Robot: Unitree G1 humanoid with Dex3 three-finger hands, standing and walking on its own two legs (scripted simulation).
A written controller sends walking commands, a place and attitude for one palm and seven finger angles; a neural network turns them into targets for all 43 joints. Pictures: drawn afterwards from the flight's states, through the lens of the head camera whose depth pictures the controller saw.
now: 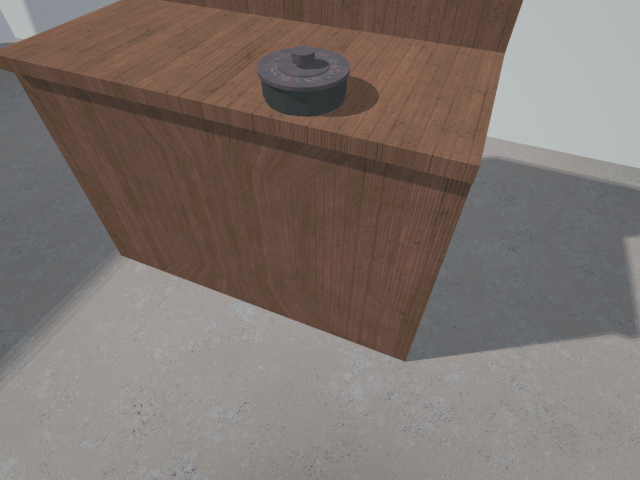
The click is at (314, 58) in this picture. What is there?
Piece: lid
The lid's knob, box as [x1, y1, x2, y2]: [291, 46, 314, 64]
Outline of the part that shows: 292,49 292,61 294,63 309,64 314,61 314,50 311,47 298,46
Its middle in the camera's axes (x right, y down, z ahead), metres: -0.04 -0.37 +0.79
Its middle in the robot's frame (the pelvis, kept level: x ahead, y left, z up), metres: +0.85 +0.09 +0.15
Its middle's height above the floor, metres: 0.93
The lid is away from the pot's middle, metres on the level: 0.00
